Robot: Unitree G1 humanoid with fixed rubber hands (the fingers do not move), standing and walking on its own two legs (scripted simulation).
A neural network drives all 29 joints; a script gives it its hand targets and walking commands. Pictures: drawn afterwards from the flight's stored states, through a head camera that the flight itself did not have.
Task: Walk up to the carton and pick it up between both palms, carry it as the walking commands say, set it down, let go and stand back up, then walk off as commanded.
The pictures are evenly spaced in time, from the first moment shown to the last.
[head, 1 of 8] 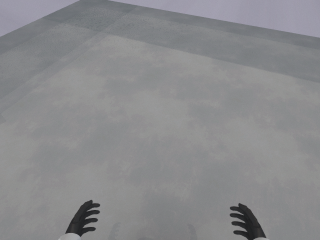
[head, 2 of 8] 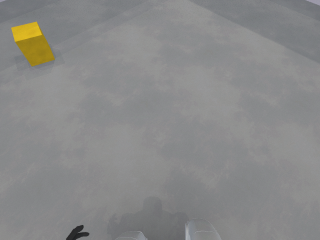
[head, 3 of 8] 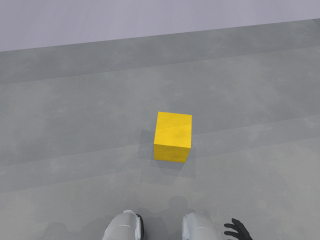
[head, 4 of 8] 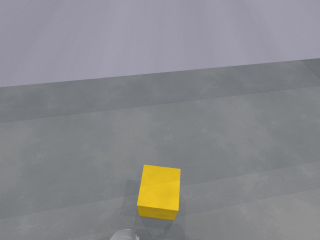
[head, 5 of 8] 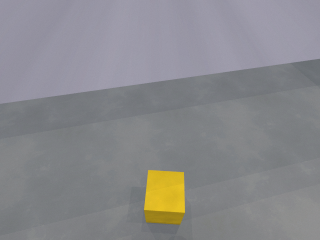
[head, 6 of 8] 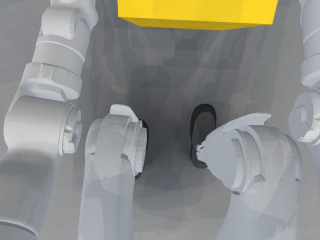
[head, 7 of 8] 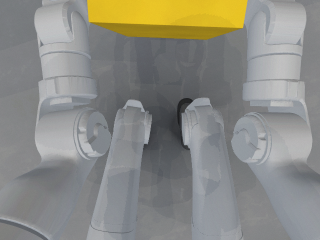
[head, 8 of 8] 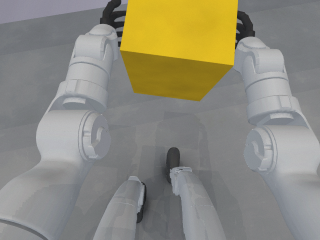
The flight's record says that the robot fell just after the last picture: yes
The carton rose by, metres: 0.68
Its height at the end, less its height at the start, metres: +0.68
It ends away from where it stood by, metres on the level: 0.30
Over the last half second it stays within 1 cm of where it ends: no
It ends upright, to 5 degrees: no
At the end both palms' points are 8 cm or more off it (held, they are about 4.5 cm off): no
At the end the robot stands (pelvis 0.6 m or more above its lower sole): yes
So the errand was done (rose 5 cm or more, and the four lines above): no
